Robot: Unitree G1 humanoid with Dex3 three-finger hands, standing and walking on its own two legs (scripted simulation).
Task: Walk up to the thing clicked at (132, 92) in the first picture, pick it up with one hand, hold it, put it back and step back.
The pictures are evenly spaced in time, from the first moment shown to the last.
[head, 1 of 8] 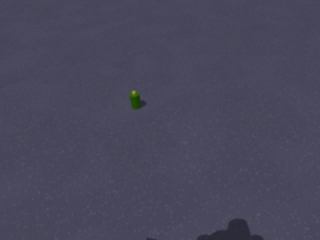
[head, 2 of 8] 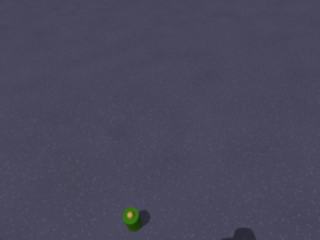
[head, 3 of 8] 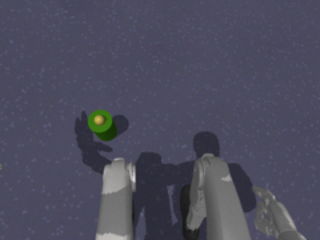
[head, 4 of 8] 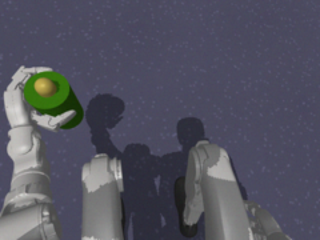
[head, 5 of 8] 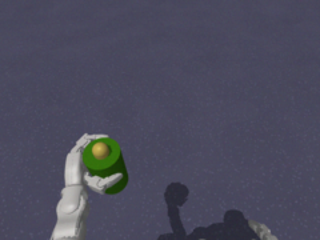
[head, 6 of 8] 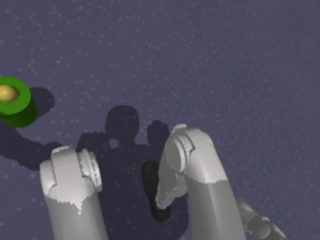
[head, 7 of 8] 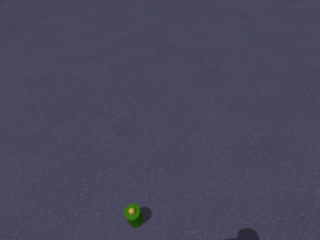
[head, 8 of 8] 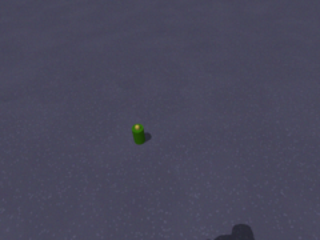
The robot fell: no
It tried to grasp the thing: yes
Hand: left
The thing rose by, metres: 0.66
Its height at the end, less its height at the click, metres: +0.00
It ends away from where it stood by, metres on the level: 0.01
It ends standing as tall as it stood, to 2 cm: yes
